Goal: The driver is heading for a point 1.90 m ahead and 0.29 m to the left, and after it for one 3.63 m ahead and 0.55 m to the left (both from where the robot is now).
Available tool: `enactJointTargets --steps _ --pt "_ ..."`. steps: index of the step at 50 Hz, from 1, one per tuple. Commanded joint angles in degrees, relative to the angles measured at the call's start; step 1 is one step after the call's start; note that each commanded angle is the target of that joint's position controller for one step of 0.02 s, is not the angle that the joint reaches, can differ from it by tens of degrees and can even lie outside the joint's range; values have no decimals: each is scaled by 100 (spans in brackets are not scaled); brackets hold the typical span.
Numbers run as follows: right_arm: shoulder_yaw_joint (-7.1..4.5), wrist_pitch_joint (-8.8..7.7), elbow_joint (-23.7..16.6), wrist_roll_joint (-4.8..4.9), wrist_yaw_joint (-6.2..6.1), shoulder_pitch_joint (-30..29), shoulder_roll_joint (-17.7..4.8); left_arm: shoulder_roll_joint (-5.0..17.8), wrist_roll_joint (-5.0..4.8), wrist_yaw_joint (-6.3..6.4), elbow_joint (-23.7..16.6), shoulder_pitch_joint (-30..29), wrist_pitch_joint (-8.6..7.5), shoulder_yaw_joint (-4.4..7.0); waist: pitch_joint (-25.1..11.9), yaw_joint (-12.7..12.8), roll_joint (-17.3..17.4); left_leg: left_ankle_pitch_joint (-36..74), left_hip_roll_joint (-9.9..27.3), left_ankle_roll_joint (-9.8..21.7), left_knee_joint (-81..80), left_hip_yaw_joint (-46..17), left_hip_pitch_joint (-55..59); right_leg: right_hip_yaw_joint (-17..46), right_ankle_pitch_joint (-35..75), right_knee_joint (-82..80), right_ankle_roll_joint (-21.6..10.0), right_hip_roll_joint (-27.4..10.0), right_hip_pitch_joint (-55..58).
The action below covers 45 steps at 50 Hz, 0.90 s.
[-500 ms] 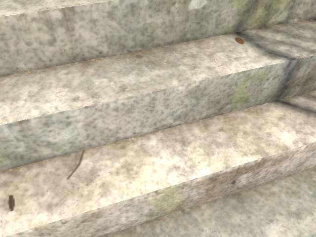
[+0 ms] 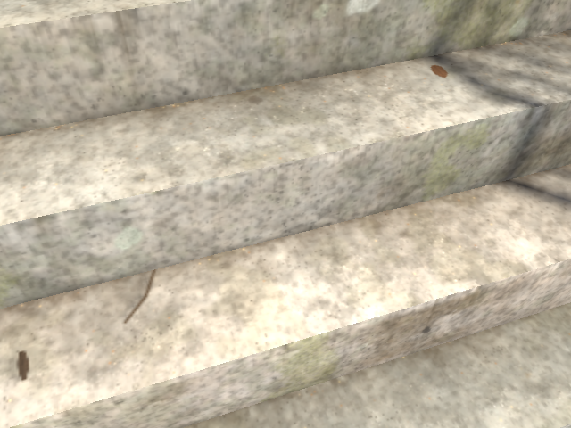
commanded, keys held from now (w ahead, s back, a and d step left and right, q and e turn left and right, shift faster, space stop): w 1.00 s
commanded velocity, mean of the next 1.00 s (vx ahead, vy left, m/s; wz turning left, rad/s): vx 0.50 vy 0.00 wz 0.00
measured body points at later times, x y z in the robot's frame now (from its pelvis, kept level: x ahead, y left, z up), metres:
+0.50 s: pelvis +0.00 +0.00 +0.00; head +0.00 +0.00 +0.45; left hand +0.15 +0.25 -0.12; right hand +0.15 -0.26 -0.12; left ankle -0.06 +0.09 -0.75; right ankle -0.01 -0.13 -0.75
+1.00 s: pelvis +0.00 +0.00 +0.00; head +0.00 +0.00 +0.45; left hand +0.14 +0.25 -0.12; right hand +0.14 -0.26 -0.12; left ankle -0.06 +0.09 -0.75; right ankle -0.01 -0.13 -0.75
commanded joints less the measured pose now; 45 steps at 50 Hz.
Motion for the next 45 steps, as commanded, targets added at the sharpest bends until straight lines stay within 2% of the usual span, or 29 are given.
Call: enactJointTargets --steps 1,45 --pt "-134 -69 -304 3 -18 -350 -725 655 -2 14 -322 -372 -71 118 -469 -5 35 1794 955 -85 52 -501 75 394 1554 89 -93 -688 211" --pt "-129 -73 -295 4 9 -370 -758 708 6 -3 -308 -396 -81 93 -420 -3 30 1507 945 -113 -6 -507 -4 378 1424 21 -89 -697 229"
